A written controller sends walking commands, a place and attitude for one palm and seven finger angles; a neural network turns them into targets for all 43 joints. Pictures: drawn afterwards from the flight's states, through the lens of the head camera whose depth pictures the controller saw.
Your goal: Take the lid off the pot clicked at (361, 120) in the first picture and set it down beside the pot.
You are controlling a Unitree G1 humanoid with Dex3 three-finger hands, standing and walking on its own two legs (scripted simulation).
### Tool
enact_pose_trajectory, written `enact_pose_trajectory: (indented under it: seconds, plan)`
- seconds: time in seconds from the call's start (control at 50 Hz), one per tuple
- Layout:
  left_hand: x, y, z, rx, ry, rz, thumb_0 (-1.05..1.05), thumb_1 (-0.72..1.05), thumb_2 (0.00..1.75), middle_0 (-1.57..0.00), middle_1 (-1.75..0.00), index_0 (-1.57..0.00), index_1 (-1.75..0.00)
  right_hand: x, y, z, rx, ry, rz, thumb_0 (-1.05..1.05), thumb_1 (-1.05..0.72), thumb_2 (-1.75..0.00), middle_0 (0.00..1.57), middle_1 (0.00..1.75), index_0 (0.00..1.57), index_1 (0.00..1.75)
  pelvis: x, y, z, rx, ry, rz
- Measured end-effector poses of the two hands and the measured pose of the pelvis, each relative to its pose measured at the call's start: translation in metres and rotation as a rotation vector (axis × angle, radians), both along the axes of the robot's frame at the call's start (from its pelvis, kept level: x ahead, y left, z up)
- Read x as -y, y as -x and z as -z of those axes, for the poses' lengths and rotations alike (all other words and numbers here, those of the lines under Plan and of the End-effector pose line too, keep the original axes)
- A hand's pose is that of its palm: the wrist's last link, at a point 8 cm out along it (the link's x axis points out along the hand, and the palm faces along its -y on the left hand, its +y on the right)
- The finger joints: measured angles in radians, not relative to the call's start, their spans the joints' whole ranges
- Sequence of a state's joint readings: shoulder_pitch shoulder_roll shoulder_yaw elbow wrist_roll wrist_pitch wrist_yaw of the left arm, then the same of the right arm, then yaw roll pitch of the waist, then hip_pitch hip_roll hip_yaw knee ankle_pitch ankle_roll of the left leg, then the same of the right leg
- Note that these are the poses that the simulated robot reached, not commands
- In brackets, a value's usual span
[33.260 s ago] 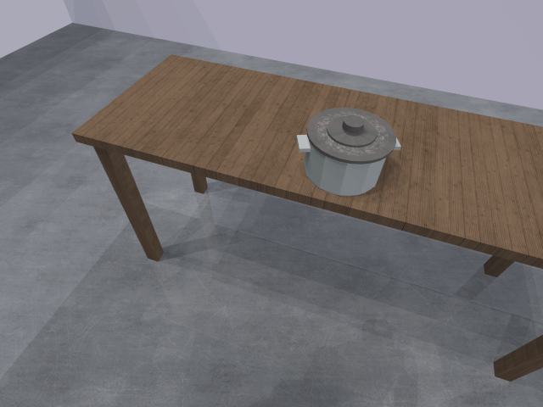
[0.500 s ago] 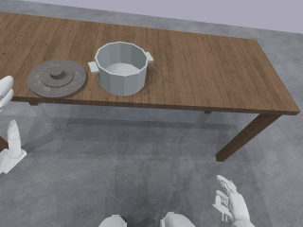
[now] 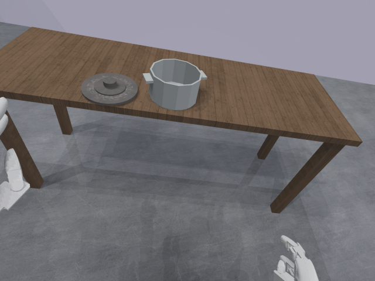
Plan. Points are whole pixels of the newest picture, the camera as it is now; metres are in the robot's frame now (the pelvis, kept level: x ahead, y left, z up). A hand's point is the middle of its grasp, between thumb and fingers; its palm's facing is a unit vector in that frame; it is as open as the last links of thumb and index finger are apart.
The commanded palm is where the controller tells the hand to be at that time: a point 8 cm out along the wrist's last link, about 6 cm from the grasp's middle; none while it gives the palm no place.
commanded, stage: stop stepping back and stand still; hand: left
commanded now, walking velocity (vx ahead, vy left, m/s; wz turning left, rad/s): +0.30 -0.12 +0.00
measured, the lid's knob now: (109, 82) +0.76 +0.34 -0.02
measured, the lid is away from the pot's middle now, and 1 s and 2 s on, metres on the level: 0.24 0.24 0.24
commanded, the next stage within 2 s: let the arm hang, fingers relaxed in 1.32 s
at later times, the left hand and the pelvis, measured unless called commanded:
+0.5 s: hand (43, 228) +0.20 +0.29 +0.00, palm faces +0.23 -0.91 -0.34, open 7.4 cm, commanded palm none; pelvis -0.02 +0.05 +0.00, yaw +3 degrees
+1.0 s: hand out of the picture +0.12 +0.20 -0.14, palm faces +0.05 -0.97 -0.24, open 7.4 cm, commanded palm none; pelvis +0.06 +0.00 +0.03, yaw +4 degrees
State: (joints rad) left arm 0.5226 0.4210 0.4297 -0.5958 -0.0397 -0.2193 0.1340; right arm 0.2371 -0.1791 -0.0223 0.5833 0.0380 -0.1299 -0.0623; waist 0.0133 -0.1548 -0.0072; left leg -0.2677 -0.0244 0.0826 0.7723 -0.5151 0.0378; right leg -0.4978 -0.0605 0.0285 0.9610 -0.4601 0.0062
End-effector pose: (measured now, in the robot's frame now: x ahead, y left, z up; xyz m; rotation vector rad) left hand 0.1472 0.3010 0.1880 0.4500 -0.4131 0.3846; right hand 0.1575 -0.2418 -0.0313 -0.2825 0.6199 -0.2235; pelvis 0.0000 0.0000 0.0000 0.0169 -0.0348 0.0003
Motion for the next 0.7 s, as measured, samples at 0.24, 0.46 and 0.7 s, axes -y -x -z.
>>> enact_pose_trajectory:
  seconds: [0.24, 0.46, 0.7]
  plan:
    - [0.005, 0.026, -0.051, -0.033, -0.173, 0.055, 0.01, 0.88, 0.9, -0.21, -0.3, -0.21, -0.3, -0.05, 0.044, 0.025, -0.102, -0.177, -0.075, 0.01, -0.89, -0.9, 0.21, 0.3, 0.2, 0.3, -0.013, 0.023, -0.015, -0.049, 0.061, -0.024]
    - [-0.037, -0.008, 0.092, -0.434, 0.134, -0.027, 0.01, 0.89, 0.9, -0.2, -0.3, -0.2, -0.3, -0.022, 0.051, 0.036, -0.212, -0.022, -0.032, 0.01, -0.9, -0.9, 0.21, 0.3, 0.2, 0.3, -0.044, 0.022, 0.002, -0.069, 0.086, -0.049]
    - [0.081, 0.043, 0.311, -1.527, 0.595, 0.13, 0.02, 0.91, 0.9, -0.19, -0.3, -0.19, -0.3, -0.027, 0.153, 0.036, -0.648, -0.03, 0.133, 0.01, -0.9, -0.9, 0.21, 0.3, 0.2, 0.3, -0.035, -0.001, -0.028, -0.092, 0.034, -0.061]
